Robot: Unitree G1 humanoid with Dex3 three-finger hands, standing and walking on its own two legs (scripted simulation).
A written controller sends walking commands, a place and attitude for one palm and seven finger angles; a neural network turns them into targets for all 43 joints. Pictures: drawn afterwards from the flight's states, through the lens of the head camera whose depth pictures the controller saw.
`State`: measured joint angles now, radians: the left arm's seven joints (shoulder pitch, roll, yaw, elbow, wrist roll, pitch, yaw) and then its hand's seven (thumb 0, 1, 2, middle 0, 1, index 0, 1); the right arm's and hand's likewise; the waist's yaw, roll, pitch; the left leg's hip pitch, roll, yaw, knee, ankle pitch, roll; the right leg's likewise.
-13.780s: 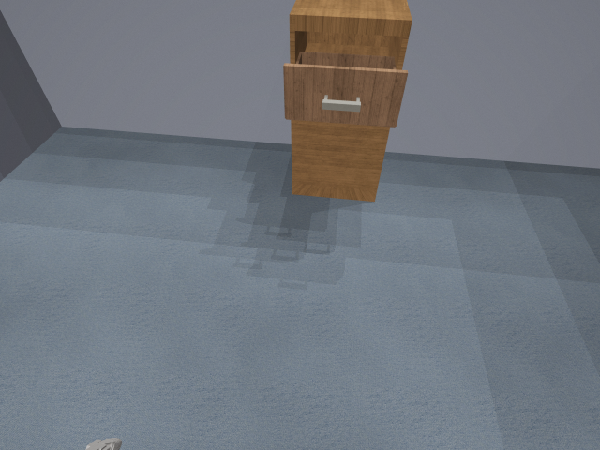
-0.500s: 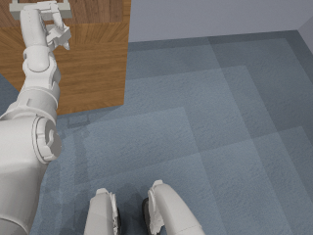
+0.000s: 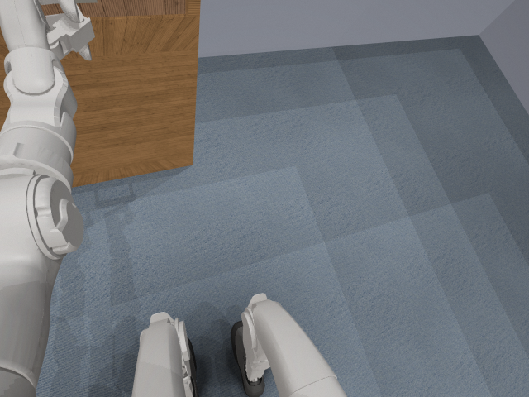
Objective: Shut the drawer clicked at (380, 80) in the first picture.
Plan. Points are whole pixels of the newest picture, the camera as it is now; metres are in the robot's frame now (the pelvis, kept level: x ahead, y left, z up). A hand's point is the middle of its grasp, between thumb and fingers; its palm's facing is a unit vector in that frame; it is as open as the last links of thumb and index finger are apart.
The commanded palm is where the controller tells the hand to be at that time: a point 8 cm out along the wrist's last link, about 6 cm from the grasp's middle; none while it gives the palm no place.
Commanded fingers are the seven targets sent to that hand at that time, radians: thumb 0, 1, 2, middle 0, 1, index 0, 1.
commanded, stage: pull the fist back off the drawer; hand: left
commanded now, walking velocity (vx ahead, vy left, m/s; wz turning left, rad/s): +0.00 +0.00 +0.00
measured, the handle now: out of the picture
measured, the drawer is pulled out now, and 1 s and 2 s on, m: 0.00 0.00 0.00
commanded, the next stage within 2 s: draw the hand back to the body in 0.42 s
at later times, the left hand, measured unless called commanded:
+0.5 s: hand (100, 30) +0.61 +0.12 +0.07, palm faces +0.13 -0.99 -0.02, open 3.1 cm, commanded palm +0.58 +0.15 +0.07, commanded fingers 0.00 0.90 0.90 -1.40 -1.60 -1.40 -1.60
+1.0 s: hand (10, 78) +0.45 +0.17 +0.16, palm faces +0.10 -0.99 -0.02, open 3.2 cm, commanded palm +0.41 +0.21 +0.18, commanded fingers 0.00 0.90 0.90 -1.40 -1.60 -1.40 -1.60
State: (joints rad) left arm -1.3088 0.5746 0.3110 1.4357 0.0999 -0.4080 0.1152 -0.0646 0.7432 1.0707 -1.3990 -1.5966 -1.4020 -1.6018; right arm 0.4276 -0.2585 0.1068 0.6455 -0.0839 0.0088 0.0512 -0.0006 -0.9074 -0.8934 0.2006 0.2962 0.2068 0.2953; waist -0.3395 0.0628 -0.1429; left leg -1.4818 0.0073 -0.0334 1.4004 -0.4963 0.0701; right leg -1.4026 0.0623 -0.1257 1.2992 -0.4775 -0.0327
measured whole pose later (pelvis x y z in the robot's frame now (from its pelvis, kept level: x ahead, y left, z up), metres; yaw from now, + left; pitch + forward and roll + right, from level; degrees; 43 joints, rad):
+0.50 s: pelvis +0.04 -0.01 +0.02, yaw +1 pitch +32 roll -5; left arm -1.07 0.40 0.32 1.24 0.03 -0.44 0.12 -0.01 0.90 0.93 -1.40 -1.60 -1.40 -1.60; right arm 0.39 -0.26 0.05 0.63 -0.07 0.07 0.09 0.00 -0.91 -0.89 0.20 0.30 0.21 0.30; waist -0.25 0.07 -0.16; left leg -1.32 0.01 -0.01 1.32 -0.56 0.06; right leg -1.27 0.07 -0.09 1.25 -0.54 -0.04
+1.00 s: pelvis +0.09 -0.01 +0.10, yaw +3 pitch +16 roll -3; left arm -0.23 0.22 0.13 0.46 -0.17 -0.31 -0.04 0.01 0.90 0.90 -1.40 -1.60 -1.40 -1.60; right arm 0.29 -0.28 0.00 0.52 0.04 0.07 0.02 0.00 -0.91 -0.89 0.20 0.30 0.20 0.29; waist -0.06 0.04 -0.17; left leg -0.71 -0.01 -0.01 0.94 -0.49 0.04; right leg -0.66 0.07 -0.06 0.86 -0.47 -0.05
